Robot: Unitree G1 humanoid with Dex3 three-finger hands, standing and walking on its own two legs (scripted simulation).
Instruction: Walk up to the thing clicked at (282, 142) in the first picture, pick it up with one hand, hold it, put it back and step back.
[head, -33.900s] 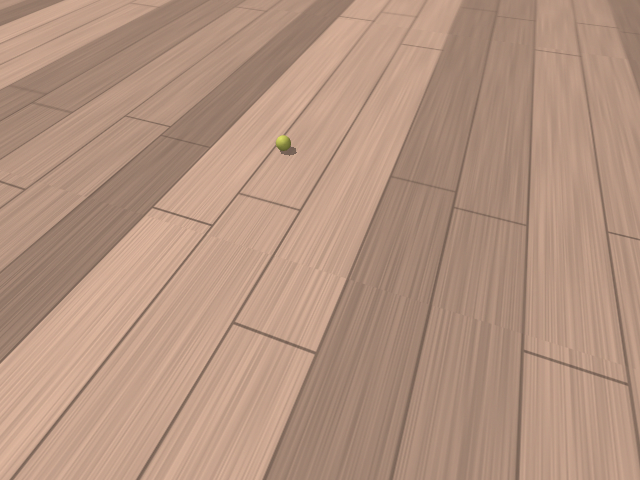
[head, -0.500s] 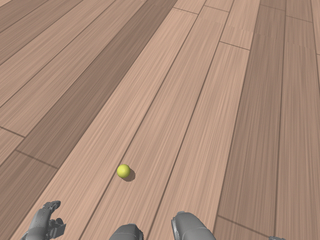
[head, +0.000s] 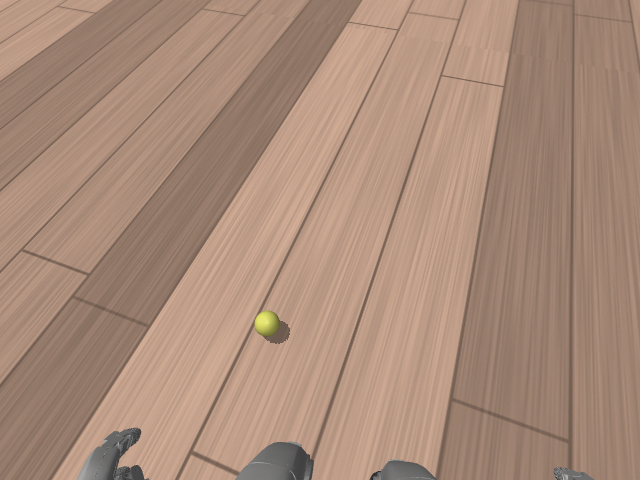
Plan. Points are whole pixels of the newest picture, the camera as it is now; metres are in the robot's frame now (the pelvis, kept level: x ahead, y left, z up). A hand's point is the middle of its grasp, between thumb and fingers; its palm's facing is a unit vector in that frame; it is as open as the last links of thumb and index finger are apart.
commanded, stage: step back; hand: left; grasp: from above
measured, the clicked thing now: (267, 323) +0.57 +0.24 -0.72
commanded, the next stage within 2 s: none
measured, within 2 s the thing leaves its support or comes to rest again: neither
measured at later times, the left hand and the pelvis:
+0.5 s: hand out of the picture -0.08 +0.26 -0.16, palm faces -0.04 -0.91 -0.40, open 7.4 cm; pelvis -0.16 -0.02 -0.01, yaw -3 degrees
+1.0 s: hand out of the picture -0.20 +0.24 -0.14, palm faces +0.05 -0.92 -0.38, open 7.4 cm; pelvis -0.33 -0.03 +0.00, yaw +2 degrees
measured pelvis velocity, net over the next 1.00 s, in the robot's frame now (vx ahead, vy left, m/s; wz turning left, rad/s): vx -0.33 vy -0.03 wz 0.04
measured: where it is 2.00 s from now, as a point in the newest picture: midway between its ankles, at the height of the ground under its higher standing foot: outside the picture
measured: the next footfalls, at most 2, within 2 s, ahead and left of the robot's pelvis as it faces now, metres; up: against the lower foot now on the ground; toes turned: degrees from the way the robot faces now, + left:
left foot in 0.08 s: +0.00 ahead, +0.11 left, +0.00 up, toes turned +0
right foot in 0.48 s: -0.16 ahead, -0.15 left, +0.00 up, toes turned +0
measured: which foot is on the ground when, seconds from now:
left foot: up 0.00-0.06, down 0.08-0.52, up 0.54-0.80, down 0.82-1.00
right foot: down 0.00-0.10, up 0.12-0.46, down 0.48-0.84, up 0.86-1.00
